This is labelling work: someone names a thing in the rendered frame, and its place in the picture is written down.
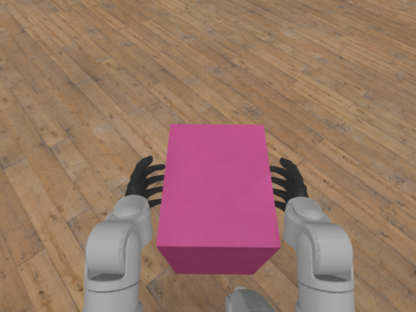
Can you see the carton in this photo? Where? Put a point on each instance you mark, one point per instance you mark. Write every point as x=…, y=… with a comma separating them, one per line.
x=217, y=214

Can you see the robot right thigh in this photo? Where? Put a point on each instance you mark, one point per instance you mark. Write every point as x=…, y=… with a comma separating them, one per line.
x=245, y=300

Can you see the robot left hand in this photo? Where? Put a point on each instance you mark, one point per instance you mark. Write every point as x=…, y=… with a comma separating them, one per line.
x=139, y=181

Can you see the robot right hand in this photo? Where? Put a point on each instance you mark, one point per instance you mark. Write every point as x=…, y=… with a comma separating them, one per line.
x=294, y=183

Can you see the right robot forearm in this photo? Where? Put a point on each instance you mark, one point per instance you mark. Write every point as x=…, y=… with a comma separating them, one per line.
x=324, y=258

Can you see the left robot forearm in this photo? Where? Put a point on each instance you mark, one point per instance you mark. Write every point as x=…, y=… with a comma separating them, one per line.
x=112, y=257

